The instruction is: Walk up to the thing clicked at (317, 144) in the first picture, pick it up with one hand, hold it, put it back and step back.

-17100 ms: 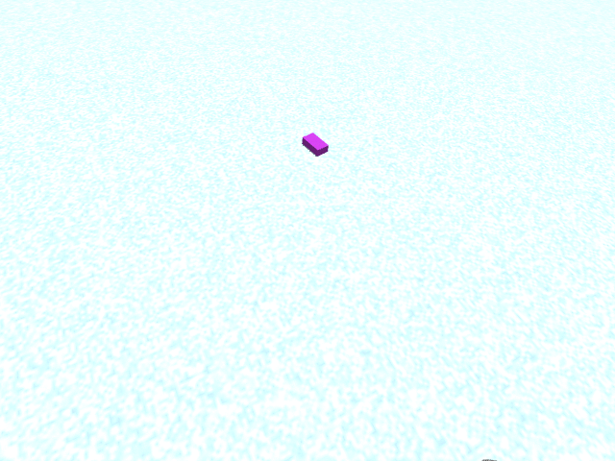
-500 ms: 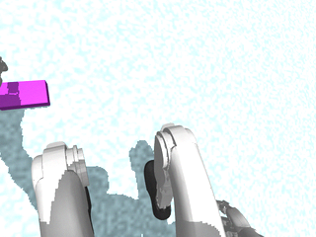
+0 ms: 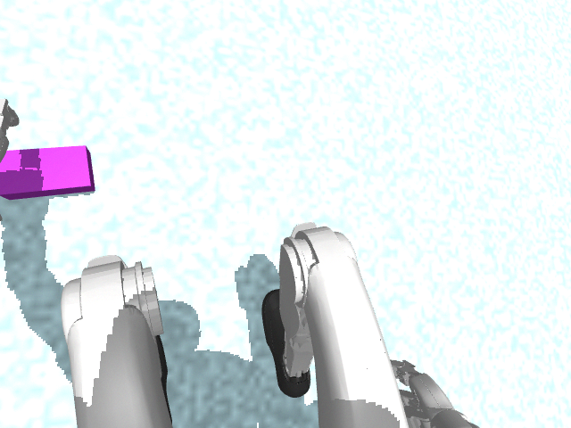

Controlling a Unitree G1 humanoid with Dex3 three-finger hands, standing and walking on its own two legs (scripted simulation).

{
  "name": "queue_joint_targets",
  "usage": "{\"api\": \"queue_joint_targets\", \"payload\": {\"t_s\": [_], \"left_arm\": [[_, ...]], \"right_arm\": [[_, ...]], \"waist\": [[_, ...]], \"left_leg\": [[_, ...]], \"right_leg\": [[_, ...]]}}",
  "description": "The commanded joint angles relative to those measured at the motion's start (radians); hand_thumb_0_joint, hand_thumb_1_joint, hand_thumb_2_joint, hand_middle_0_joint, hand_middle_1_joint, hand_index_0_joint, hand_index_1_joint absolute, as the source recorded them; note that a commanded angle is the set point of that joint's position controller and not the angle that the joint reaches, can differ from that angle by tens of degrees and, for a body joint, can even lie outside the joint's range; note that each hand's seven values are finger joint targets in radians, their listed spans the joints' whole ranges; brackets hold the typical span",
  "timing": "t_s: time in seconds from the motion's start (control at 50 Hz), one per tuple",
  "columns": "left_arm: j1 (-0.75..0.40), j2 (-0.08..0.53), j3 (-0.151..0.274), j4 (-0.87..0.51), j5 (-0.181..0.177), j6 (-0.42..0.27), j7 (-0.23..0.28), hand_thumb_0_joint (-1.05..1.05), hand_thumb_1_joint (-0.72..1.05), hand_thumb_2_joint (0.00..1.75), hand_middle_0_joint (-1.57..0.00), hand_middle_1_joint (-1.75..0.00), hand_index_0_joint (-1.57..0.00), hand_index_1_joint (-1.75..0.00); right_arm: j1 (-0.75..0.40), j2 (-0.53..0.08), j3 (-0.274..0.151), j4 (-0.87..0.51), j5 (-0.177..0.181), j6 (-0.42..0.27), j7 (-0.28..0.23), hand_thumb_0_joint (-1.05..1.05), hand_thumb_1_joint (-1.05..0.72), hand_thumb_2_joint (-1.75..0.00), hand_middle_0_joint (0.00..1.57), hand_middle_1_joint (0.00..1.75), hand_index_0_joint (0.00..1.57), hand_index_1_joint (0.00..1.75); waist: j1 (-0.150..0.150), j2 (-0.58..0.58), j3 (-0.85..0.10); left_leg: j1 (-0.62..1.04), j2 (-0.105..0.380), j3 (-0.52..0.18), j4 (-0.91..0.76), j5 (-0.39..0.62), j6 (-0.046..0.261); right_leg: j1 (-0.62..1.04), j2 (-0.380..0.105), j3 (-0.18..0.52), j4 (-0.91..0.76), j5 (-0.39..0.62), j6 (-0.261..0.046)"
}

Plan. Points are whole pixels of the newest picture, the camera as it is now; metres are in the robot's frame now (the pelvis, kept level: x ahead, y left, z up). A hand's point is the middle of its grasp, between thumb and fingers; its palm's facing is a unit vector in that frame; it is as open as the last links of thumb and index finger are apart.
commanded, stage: rise first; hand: left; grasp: from above
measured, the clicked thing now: (47, 172) +0.48 +0.28 -0.30
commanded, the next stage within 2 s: approach in 0.42 s
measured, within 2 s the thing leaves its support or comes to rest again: neither
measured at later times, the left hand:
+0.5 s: hand out of the picture +0.44 +0.32 -0.17, palm faces -0.46 -0.04 -0.89, open 14.0 cm
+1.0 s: hand (46, 144) +0.49 +0.25 -0.19, palm faces -0.43 -0.02 -0.90, open 13.7 cm
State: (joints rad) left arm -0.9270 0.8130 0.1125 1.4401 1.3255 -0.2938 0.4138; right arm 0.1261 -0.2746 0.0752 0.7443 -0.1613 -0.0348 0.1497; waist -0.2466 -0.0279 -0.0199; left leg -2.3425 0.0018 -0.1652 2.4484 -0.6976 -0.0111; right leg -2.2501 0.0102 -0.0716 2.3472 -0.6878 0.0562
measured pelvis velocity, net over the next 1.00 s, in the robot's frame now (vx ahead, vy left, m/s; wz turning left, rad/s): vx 0.00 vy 0.00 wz -0.01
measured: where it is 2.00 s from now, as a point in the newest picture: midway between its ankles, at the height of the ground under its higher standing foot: (223, 380)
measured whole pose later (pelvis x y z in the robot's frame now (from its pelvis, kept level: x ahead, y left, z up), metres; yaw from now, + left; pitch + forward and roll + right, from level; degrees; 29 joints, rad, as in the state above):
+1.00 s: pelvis +0.00 +0.00 +0.00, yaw -1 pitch +34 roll -9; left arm -1.08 0.78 0.06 1.59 1.35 -0.20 0.48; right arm 0.17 -0.29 0.13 0.71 -0.17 -0.09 0.16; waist -0.35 -0.02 0.00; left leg -2.36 0.01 -0.17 2.45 -0.68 -0.02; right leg -2.28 0.02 -0.08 2.34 -0.66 0.05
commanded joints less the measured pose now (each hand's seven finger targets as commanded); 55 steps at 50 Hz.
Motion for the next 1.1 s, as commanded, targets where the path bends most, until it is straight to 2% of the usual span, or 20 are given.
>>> {"api": "queue_joint_targets", "payload": {"t_s": [0.0,0.08,0.18,0.32,0.36,0.42,0.48,0.5,0.58,0.64,0.68,0.7,0.74,0.84,0.86,0.88,0.92,0.94,1.0,1.08], "left_arm": [[-0.316,0.263,0.026,-0.112,-0.017,0.000,0.033,0.00,-0.57,1.05,-0.08,-0.98,-0.07,-1.00],[-0.288,0.251,0.018,-0.064,-0.013,-0.002,0.026,0.00,-0.56,1.03,-0.09,-0.98,-0.08,-0.99],[-0.301,0.276,0.030,-0.106,-0.019,-0.012,0.024,0.00,-0.55,1.02,-0.10,-0.98,-0.09,-0.99],[-0.326,0.272,0.030,-0.129,-0.018,-0.019,0.030,0.00,-0.53,1.02,-0.11,-0.95,-0.10,-0.96],[-0.326,0.244,0.007,-0.115,-0.014,-0.020,0.029,0.00,-0.54,1.01,-0.10,-0.96,-0.09,-0.98],[-0.328,0.271,0.024,-0.118,-0.015,-0.019,0.034,0.00,-0.53,1.01,-0.11,-0.95,-0.10,-0.96],[-0.323,0.240,0.003,-0.091,-0.009,-0.017,0.037,0.00,-0.51,1.00,-0.13,-0.93,-0.11,-0.95],[-0.325,0.248,0.009,-0.084,-0.008,-0.014,0.038,0.00,-0.59,1.08,-0.14,-0.88,-0.08,-0.93],[-0.337,0.235,-0.003,-0.113,-0.010,-0.011,0.043,0.00,-0.51,0.98,-0.11,-1.01,-0.11,-1.00],[-0.407,0.168,-0.049,-0.118,-0.014,-0.004,0.044,0.00,-0.53,1.00,-0.09,-1.01,-0.09,-1.01],[-0.462,0.160,-0.060,-0.135,-0.011,0.000,0.053,0.00,-0.52,1.00,-0.09,-1.02,-0.09,-1.02],[-0.468,0.118,-0.086,-0.080,-0.008,0.010,0.055,0.00,-0.51,0.99,-0.10,-1.01,-0.11,-1.01],[-0.503,0.122,-0.090,-0.063,-0.004,0.019,0.066,0.00,-0.52,1.01,-0.09,-1.03,-0.09,-1.03],[-0.476,0.162,-0.065,0.045,0.028,0.074,0.090,0.00,-0.48,1.02,-0.13,-1.02,-0.13,-1.02],[-0.473,0.164,-0.060,0.077,0.022,0.085,0.094,0.00,-0.48,1.02,-0.13,-1.01,-0.13,-1.02],[-0.461,0.201,-0.038,0.054,0.017,0.093,0.101,0.00,-0.49,1.02,-0.13,-1.02,-0.12,-1.02],[-0.417,0.199,-0.034,0.079,0.012,0.115,0.097,0.00,-0.51,1.00,-0.11,-0.99,-0.11,-0.99],[-0.425,0.241,-0.008,0.030,0.005,0.115,0.100,0.00,-0.51,1.00,-0.11,-1.00,-0.11,-1.00],[-0.372,0.285,0.028,-0.001,-0.021,0.133,0.094,0.00,-0.50,1.00,-0.12,-0.99,-0.12,-0.99],[-0.303,0.287,0.035,-0.029,-0.059,0.129,0.064,0.00,-0.53,0.99,-0.10,-0.99,-0.10,-0.99]], "right_arm": [[0.212,-0.265,-0.076,0.001,0.001,-0.001,-0.012,0.00,-0.91,-0.90,0.20,0.30,0.20,0.30],[0.208,-0.262,-0.068,-0.004,-0.001,-0.003,-0.011,0.00,-0.91,-0.90,0.20,0.30,0.20,0.30],[0.201,-0.261,-0.068,-0.010,0.000,-0.002,-0.015,0.00,-0.91,-0.90,0.20,0.30,0.20,0.30],[0.211,-0.267,-0.072,-0.010,-0.001,0.002,-0.019,0.00,-0.90,-0.90,0.20,0.30,0.20,0.30],[0.213,-0.261,-0.069,-0.007,-0.004,-0.001,-0.016,0.00,-0.90,-0.90,0.20,0.30,0.20,0.30],[0.213,-0.266,-0.067,-0.006,-0.003,-0.002,-0.018,0.00,-0.90,-0.90,0.20,0.30,0.20,0.30],[0.216,-0.262,-0.066,-0.003,-0.004,-0.004,-0.016,0.00,-0.90,-0.90,0.20,0.30,0.20,0.30],[0.220,-0.265,-0.065,0.001,-0.003,-0.006,-0.016,0.00,-0.91,-0.90,0.20,0.30,0.20,0.30],[0.219,-0.260,-0.067,-0.006,-0.004,-0.011,-0.015,0.00,-0.91,-0.90,0.20,0.30,0.20,0.30],[0.231,-0.259,-0.068,0.003,-0.002,-0.019,-0.016,0.00,-0.90,-0.90,0.20,0.30,0.20,0.30],[0.242,-0.268,-0.070,0.006,-0.001,-0.023,-0.019,0.00,-0.90,-0.89,0.20,0.30,0.20,0.30],[0.242,-0.264,-0.066,0.010,-0.005,-0.029,-0.017,0.00,-0.91,-0.90,0.20,0.30,0.20,0.30],[0.253,-0.269,-0.059,0.009,-0.006,-0.033,-0.018,0.00,-0.90,-0.90,0.20,0.30,0.20,0.30],[0.255,-0.278,-0.036,-0.006,-0.016,-0.040,-0.011,0.00,-0.90,-0.90,0.20,0.30,0.20,0.30],[0.254,-0.277,-0.031,-0.013,-0.016,-0.045,-0.006,0.00,-0.90,-0.90,0.20,0.30,0.20,0.30],[0.247,-0.279,-0.025,-0.023,-0.014,-0.048,-0.005,0.00,-0.90,-0.90,0.20,0.30,0.20,0.30],[0.241,-0.280,-0.020,-0.035,-0.012,-0.055,0.000,0.00,-0.90,-0.90,0.20,0.30,0.20,0.30],[0.243,-0.281,-0.019,-0.040,-0.014,-0.054,0.001,0.00,-0.90,-0.89,0.20,0.30,0.20,0.30],[0.229,-0.282,-0.020,-0.061,-0.002,-0.053,0.007,0.00,-0.90,-0.90,0.20,0.30,0.20,0.30],[0.224,-0.270,-0.022,-0.057,0.005,-0.048,0.010,0.00,-0.91,-0.90,0.20,0.30,0.20,0.30]], "waist": [[-0.022,0.327,-0.649],[-0.018,0.320,-0.613],[-0.001,0.326,-0.675],[-0.014,0.341,-0.679],[-0.022,0.347,-0.655],[-0.015,0.351,-0.671],[-0.027,0.342,-0.643],[-0.028,0.337,-0.641],[-0.025,0.349,-0.679],[-0.063,0.363,-0.656],[-0.074,0.396,-0.671],[-0.097,0.366,-0.642],[-0.103,0.359,-0.643],[-0.098,0.386,-0.637],[-0.104,0.371,-0.617],[-0.080,0.377,-0.635],[-0.085,0.360,-0.619],[-0.068,0.381,-0.674],[-0.042,0.353,-0.701],[-0.031,0.317,-0.705]], "left_leg": [[0.540,-0.013,0.102,-0.257,0.198,0.037],[0.517,-0.015,0.105,-0.265,0.165,0.038],[0.529,-0.018,0.112,-0.257,0.180,0.038],[0.550,-0.016,0.101,-0.265,0.181,0.034],[0.543,-0.017,0.105,-0.271,0.172,0.034],[0.543,-0.018,0.105,-0.265,0.180,0.035],[0.532,-0.018,0.105,-0.267,0.169,0.035],[0.537,-0.019,0.103,-0.268,0.174,0.035],[0.536,-0.017,0.111,-0.265,0.178,0.035],[0.550,-0.013,0.104,-0.270,0.156,0.032],[0.581,-0.010,0.097,-0.276,0.164,0.028],[0.569,-0.008,0.093,-0.262,0.158,0.028],[0.537,-0.009,0.097,-0.262,0.153,0.031],[0.560,-0.012,0.098,-0.264,0.206,0.028],[0.533,-0.012,0.102,-0.256,0.198,0.032],[0.518,-0.015,0.109,-0.262,0.202,0.035],[0.501,-0.015,0.115,-0.252,0.202,0.039],[0.517,-0.012,0.115,-0.252,0.216,0.039],[0.479,-0.012,0.125,-0.239,0.223,0.048],[0.425,-0.007,0.129,-0.224,0.205,0.054]], "right_leg": [[0.279,0.026,-0.099,-0.220,0.235,-0.083],[0.275,0.027,-0.102,-0.229,0.203,-0.084],[0.314,0.027,-0.092,-0.236,0.217,-0.083],[0.279,0.026,-0.104,-0.224,0.214,-0.086],[0.278,0.027,-0.102,-0.230,0.209,-0.086],[0.283,0.026,-0.101,-0.226,0.216,-0.085],[0.268,0.025,-0.103,-0.227,0.208,-0.085],[0.264,0.025,-0.105,-0.225,0.210,-0.085],[0.298,0.026,-0.097,-0.232,0.222,-0.086],[0.254,0.027,-0.103,-0.237,0.206,-0.088],[0.237,0.025,-0.111,-0.231,0.211,-0.087],[0.222,0.027,-0.113,-0.227,0.214,-0.089],[0.236,0.029,-0.113,-0.242,0.212,-0.089],[0.251,0.030,-0.118,-0.213,0.255,-0.090],[0.257,0.031,-0.115,-0.214,0.256,-0.090],[0.278,0.031,-0.109,-0.222,0.258,-0.090],[0.287,0.031,-0.105,-0.217,0.260,-0.088],[0.323,0.035,-0.104,-0.218,0.273,-0.087],[0.376,0.037,-0.092,-0.218,0.286,-0.082],[0.433,0.043,-0.077,-0.227,0.273,-0.074]]}}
